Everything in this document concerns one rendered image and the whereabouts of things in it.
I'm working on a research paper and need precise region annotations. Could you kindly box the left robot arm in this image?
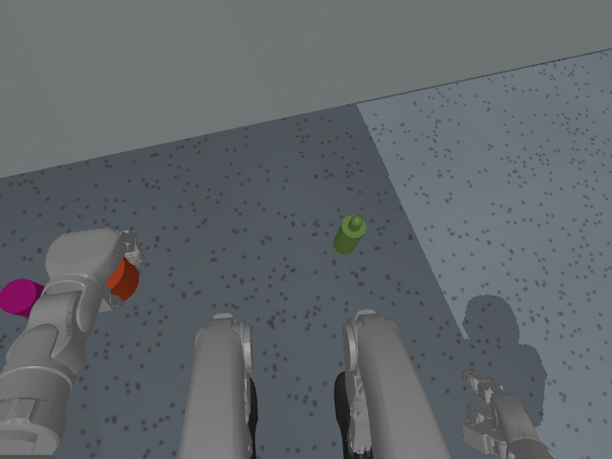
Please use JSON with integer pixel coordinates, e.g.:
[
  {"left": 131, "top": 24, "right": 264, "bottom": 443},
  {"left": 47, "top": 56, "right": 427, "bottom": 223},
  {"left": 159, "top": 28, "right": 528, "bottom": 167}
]
[{"left": 0, "top": 275, "right": 103, "bottom": 459}]

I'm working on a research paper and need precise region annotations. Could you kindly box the left robot hand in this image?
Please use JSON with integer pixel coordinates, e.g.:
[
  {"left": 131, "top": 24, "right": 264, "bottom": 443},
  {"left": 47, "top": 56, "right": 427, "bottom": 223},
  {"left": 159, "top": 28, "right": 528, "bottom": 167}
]
[{"left": 45, "top": 228, "right": 145, "bottom": 313}]

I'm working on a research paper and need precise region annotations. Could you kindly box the right robot arm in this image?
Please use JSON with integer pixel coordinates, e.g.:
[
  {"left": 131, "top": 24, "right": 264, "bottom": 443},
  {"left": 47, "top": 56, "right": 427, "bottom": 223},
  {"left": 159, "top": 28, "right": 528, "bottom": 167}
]
[{"left": 506, "top": 439, "right": 557, "bottom": 459}]

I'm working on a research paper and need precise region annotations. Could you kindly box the right robot foot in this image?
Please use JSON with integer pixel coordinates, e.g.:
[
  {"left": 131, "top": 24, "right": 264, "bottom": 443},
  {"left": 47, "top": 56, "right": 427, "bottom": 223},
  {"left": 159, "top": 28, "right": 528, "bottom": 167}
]
[{"left": 334, "top": 371, "right": 373, "bottom": 459}]

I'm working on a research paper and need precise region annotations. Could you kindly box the right robot hand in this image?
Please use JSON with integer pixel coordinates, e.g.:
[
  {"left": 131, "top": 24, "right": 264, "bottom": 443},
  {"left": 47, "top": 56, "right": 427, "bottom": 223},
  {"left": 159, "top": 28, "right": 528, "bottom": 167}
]
[{"left": 462, "top": 370, "right": 540, "bottom": 459}]

